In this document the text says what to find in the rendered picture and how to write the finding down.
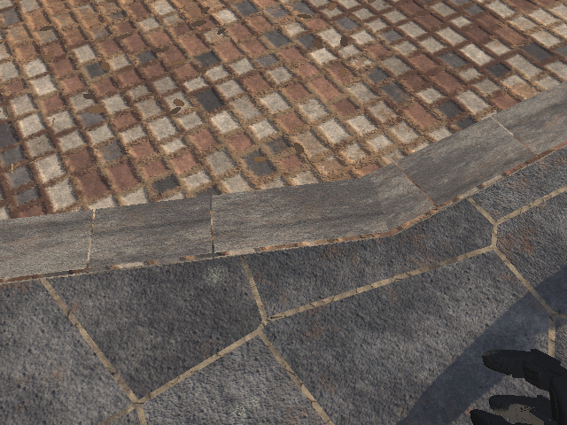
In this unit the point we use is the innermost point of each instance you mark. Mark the right robot hand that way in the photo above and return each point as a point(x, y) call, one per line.
point(540, 370)

